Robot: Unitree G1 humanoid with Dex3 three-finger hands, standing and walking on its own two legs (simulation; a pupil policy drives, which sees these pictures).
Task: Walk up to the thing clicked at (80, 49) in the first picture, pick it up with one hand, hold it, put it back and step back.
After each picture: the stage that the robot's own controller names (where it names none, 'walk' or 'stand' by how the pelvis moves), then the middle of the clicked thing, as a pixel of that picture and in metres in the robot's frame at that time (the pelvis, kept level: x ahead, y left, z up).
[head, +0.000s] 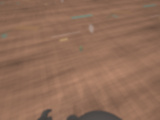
stand; (81, 48) +1.52 +0.24 -0.72
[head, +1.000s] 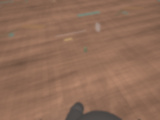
walk; (85, 49) +1.40 +0.24 -0.72
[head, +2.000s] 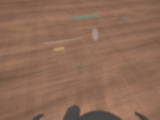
walk; (78, 66) +0.89 +0.21 -0.69
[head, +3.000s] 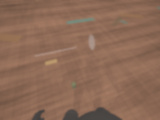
walk; (73, 85) +0.53 +0.19 -0.71
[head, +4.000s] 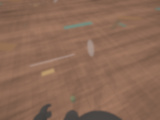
stand; (73, 99) +0.35 +0.20 -0.70
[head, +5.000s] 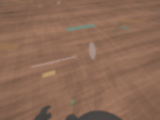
stand; (73, 102) +0.32 +0.19 -0.71
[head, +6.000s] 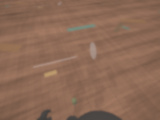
stand; (74, 101) +0.34 +0.19 -0.72
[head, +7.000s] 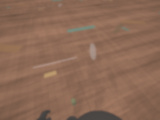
stand; (73, 101) +0.35 +0.20 -0.72
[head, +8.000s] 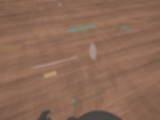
stand; (73, 102) +0.34 +0.20 -0.72
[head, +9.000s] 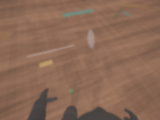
go down; (71, 91) +0.36 +0.19 -0.69
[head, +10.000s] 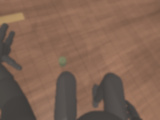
go down; (62, 61) +0.44 +0.19 -0.29
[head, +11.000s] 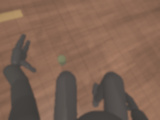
close in; (62, 60) +0.44 +0.19 -0.28
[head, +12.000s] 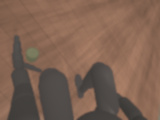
close in; (32, 55) +0.44 +0.23 -0.23
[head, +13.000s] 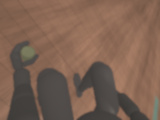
close; (28, 54) +0.43 +0.23 -0.23
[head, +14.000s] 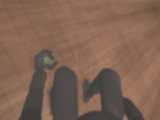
lift; (48, 59) +0.37 +0.23 -0.18
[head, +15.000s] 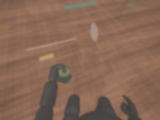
lift; (65, 75) +0.32 +0.17 +0.00
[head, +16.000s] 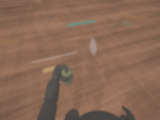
hold; (67, 76) +0.32 +0.17 +0.00
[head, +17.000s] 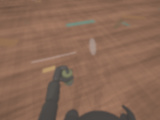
hold; (68, 77) +0.32 +0.17 -0.01
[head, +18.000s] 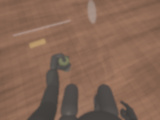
crouch; (65, 64) +0.40 +0.17 -0.08
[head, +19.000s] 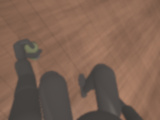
lower; (33, 52) +0.45 +0.23 -0.22
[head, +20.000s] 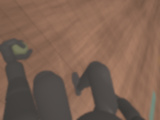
lower; (21, 51) +0.45 +0.25 -0.23
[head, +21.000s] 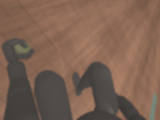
lower; (23, 51) +0.44 +0.25 -0.24
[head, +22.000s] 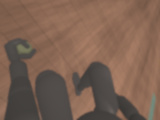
lower; (24, 51) +0.44 +0.24 -0.24
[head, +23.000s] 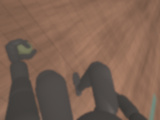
lower; (25, 51) +0.44 +0.24 -0.24
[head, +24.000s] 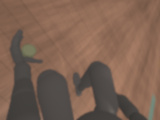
withdraw; (28, 52) +0.43 +0.22 -0.24
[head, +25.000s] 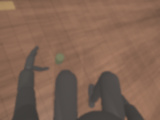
stand; (59, 59) +0.44 +0.19 -0.26
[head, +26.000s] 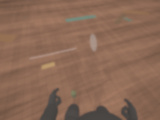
stand; (73, 94) +0.38 +0.16 -0.63
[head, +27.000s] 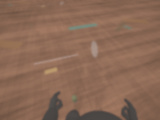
stand; (74, 98) +0.38 +0.17 -0.67
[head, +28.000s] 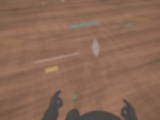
stand; (75, 97) +0.37 +0.16 -0.67
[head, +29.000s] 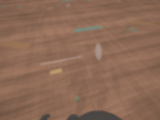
walk; (77, 99) +0.39 +0.16 -0.72
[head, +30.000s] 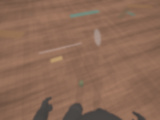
walk; (81, 83) +0.49 +0.11 -0.70
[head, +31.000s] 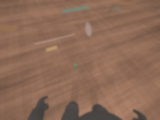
walk; (75, 66) +0.78 +0.21 -0.70
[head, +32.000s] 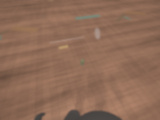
stand; (82, 62) +1.01 +0.18 -0.70
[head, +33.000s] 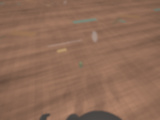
stand; (80, 64) +1.03 +0.19 -0.72
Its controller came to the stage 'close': yes
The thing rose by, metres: 0.72
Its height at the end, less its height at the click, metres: +0.00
